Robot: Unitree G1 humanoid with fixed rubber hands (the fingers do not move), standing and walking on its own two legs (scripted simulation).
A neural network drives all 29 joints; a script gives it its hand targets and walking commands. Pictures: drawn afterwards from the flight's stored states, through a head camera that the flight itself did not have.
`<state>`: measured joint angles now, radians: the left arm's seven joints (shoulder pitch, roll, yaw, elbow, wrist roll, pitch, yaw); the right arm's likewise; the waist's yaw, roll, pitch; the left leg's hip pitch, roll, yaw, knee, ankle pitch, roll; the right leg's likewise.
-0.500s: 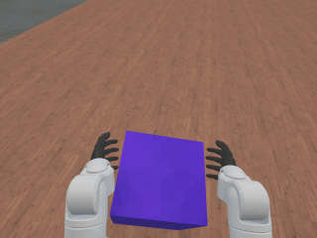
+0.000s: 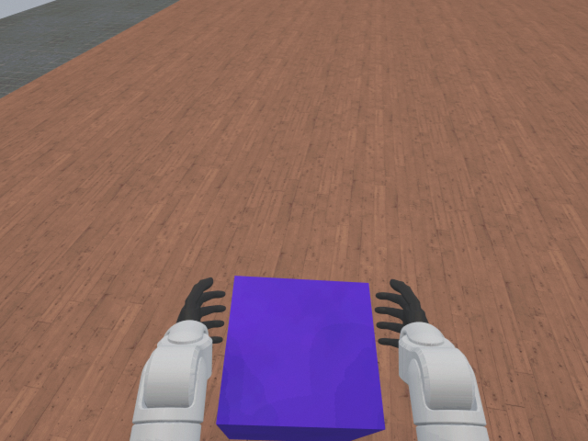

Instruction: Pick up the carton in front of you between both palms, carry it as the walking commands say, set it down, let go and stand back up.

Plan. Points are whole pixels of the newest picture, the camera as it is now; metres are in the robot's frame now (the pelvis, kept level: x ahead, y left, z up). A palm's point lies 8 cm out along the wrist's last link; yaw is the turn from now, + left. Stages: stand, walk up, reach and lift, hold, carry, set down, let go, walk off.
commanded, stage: carry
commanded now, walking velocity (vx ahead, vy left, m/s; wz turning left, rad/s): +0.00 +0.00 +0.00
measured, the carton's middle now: (294, 366) +0.30 +0.01 -0.11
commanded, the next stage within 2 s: none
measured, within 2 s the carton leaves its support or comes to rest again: neither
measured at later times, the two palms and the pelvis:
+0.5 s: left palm (205, 376) +0.22 +0.13 +0.02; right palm (438, 386) +0.22 -0.17 +0.02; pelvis -0.06 -0.02 -0.01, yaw +0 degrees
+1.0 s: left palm (197, 403) +0.19 +0.13 +0.03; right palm (446, 411) +0.18 -0.17 +0.02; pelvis -0.09 -0.02 -0.01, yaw +0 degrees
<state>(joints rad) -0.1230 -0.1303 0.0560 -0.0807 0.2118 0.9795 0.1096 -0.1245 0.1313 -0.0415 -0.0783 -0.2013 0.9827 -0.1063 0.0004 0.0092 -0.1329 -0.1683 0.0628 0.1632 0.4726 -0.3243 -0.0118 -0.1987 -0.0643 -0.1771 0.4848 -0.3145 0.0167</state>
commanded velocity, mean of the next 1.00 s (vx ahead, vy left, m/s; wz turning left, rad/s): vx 0.00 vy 0.00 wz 0.00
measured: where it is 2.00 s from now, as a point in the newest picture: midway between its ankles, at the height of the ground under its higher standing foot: outside the picture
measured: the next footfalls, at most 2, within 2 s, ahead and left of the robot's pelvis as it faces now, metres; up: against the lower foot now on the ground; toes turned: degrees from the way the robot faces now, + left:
none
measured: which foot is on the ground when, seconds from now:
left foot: down 0.00-1.00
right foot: down 0.00-1.00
